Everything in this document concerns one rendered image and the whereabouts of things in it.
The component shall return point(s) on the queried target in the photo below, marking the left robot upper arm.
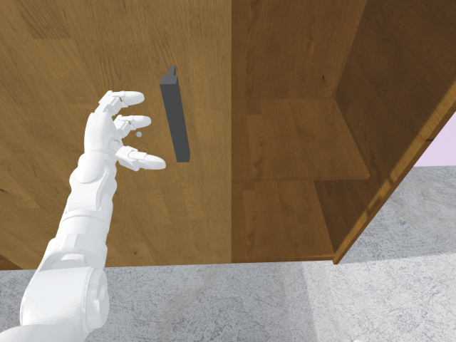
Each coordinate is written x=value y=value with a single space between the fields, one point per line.
x=62 y=305

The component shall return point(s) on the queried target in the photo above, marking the robot left hand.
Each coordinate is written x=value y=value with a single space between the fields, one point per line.
x=101 y=131

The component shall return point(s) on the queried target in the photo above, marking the left robot forearm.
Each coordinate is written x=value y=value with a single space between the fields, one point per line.
x=81 y=236

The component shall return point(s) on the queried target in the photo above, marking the handle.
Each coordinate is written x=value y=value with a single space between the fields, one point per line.
x=170 y=89

